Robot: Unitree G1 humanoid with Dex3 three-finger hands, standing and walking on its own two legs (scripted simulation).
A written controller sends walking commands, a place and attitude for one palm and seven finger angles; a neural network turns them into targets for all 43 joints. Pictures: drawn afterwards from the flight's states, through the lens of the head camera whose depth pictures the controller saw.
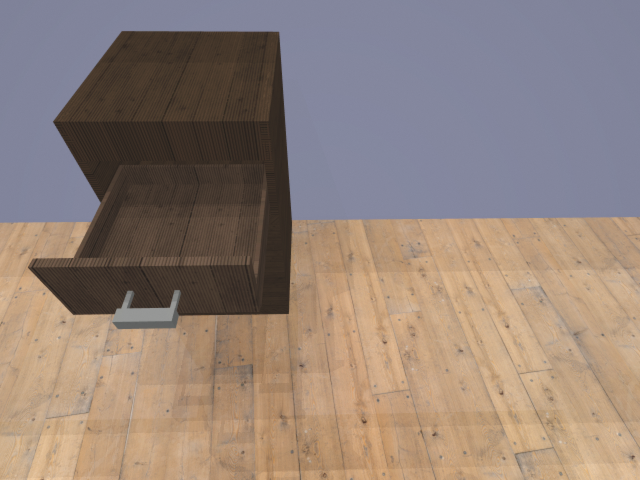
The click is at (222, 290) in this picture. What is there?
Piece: drawer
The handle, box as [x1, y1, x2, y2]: [112, 290, 180, 328]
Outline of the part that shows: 180,292 179,290 174,290 171,305 169,308 130,308 129,306 134,293 132,291 127,291 122,307 116,309 112,322 117,328 175,327 178,316 176,307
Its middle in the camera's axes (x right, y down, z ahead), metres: -0.32 +0.13 +0.73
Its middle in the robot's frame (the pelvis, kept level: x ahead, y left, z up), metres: +0.42 +0.35 -0.17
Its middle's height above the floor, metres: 0.61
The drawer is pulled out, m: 0.29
